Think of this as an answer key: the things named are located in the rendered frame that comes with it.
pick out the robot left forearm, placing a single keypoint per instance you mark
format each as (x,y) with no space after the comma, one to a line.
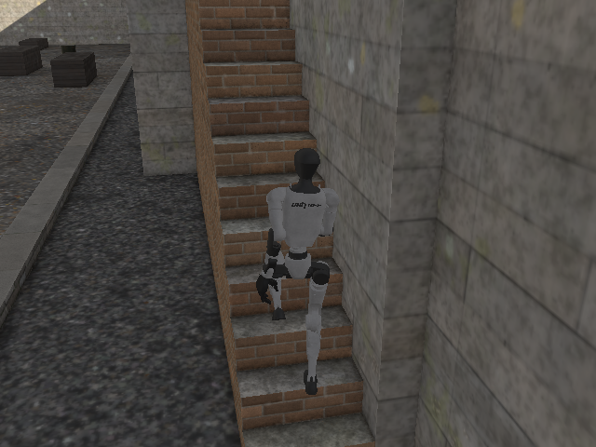
(271,257)

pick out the left robot hand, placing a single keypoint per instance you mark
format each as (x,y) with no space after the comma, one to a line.
(262,286)

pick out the robot left upper arm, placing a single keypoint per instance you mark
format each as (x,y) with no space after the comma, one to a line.
(274,199)

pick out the robot right upper arm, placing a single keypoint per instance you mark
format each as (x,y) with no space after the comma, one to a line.
(332,201)

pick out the humanoid robot head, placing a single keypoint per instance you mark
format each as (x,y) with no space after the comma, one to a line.
(306,162)

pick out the robot right shin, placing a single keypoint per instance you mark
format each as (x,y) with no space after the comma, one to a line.
(312,349)

